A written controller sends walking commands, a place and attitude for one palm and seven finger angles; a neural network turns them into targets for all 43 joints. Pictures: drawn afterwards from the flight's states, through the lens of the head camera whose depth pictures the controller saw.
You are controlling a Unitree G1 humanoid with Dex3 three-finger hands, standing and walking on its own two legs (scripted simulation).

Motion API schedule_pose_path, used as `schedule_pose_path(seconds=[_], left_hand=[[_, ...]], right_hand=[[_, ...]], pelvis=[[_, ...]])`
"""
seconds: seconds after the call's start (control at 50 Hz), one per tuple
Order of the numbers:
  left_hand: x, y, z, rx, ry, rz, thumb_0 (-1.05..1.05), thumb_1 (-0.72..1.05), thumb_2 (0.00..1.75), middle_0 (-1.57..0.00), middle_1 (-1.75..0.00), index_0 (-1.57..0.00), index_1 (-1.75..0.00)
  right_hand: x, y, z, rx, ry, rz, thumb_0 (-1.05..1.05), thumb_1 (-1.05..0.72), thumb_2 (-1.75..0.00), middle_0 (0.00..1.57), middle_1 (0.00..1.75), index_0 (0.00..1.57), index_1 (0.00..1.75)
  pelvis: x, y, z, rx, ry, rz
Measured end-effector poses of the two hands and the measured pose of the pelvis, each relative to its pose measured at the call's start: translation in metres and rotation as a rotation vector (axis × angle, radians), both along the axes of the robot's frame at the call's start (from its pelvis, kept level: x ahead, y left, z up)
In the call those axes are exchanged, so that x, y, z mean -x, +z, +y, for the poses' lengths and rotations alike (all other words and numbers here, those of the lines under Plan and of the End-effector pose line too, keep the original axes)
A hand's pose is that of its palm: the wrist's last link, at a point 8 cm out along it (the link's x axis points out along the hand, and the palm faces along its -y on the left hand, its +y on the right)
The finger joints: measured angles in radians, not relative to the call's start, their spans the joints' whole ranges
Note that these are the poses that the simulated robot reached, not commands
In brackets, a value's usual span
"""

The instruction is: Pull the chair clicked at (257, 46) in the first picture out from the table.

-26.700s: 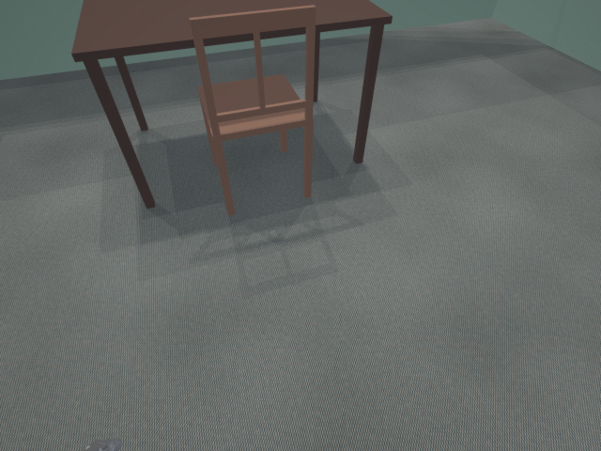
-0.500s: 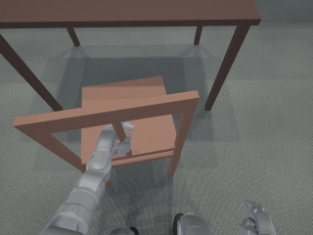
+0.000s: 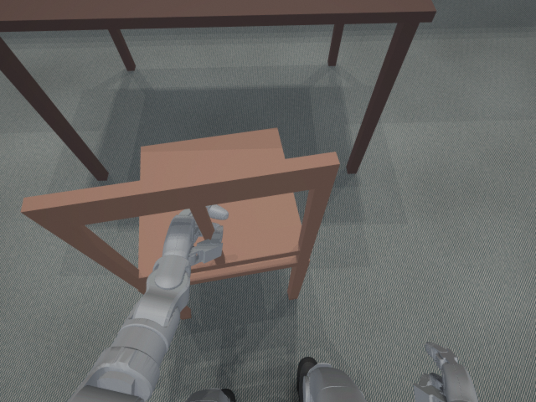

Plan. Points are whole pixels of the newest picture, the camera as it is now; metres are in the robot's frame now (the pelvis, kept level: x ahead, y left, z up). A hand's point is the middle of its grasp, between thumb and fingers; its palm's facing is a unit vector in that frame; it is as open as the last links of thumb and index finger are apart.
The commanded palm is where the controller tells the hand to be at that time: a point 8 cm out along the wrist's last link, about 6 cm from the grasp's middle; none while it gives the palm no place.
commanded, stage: step backward, pulling the chair out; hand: left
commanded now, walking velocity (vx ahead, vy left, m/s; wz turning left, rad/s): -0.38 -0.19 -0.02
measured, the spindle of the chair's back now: (210, 236) +0.38 +0.10 -0.10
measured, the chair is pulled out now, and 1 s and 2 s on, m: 0.40 0.51 0.51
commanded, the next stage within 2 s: stop walking, hand still on the chair in 0.48 s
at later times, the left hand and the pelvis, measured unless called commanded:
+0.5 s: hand (213, 287) +0.28 +0.08 -0.05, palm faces -0.09 -0.98 -0.17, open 5.1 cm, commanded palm +0.25 +0.14 -0.05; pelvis -0.06 +0.00 +0.00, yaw +0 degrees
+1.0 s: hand (208, 310) +0.24 +0.09 -0.05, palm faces -0.08 -0.98 -0.18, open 5.2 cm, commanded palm +0.23 +0.14 -0.04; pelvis -0.08 -0.01 +0.00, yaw -2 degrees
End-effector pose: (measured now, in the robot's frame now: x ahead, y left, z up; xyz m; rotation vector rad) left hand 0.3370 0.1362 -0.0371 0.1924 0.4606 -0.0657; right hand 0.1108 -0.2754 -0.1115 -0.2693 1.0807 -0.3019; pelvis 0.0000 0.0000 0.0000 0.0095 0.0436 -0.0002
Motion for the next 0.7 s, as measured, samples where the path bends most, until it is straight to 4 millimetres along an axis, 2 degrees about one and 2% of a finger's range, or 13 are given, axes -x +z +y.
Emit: schedule_pose_path(seconds=[0.1,0.22,0.34,0.48,0.58,0.7], left_hand=[[0.019,0.001,0.004,0.000,-0.010,-0.001,0.02,0.73,0.77,-0.18,-1.16,-0.43,-1.45],[0.040,0.003,0.002,-0.021,0.031,0.003,0.02,0.72,0.79,-0.21,-1.15,-0.44,-1.45],[0.054,0.004,-0.002,-0.017,0.066,0.024,0.04,0.72,0.79,-0.21,-1.12,-0.47,-1.45],[0.069,0.003,0.001,-0.003,0.026,0.011,0.03,0.72,0.78,-0.19,-1.17,-0.49,-1.45],[0.084,0.003,0.005,0.007,-0.006,0.012,0.02,0.73,0.77,-0.17,-1.18,-0.47,-1.45],[0.100,0.005,0.007,-0.010,0.010,0.017,0.03,0.72,0.78,-0.20,-1.17,-0.46,-1.45]], right_hand=[[0.014,0.005,0.017,-0.056,0.014,-0.039,0.01,-0.90,-0.90,0.20,0.30,0.20,0.30],[0.035,-0.014,0.033,-0.189,0.023,-0.018,0.01,-0.90,-0.90,0.20,0.30,0.21,0.30],[0.057,-0.016,0.022,-0.169,0.011,-0.008,0.01,-0.90,-0.90,0.21,0.30,0.21,0.30],[0.073,-0.009,0.005,-0.046,-0.004,-0.029,0.01,-0.90,-0.90,0.21,0.30,0.21,0.30],[0.086,0.002,0.014,-0.042,-0.002,-0.035,0.01,-0.90,-0.90,0.20,0.30,0.20,0.30],[0.098,-0.009,0.033,-0.146,0.017,-0.034,0.01,-0.90,-0.90,0.20,0.30,0.20,0.30]], pelvis=[[0.010,0.003,-0.002,0.003,-0.027,0.002],[0.024,0.003,-0.018,0.032,-0.045,-0.017],[0.042,0.005,-0.019,-0.011,-0.031,-0.012],[0.061,-0.005,-0.001,0.013,0.004,-0.019],[0.073,-0.002,0.003,-0.002,-0.027,-0.025],[0.083,0.000,-0.008,0.028,-0.039,-0.039]])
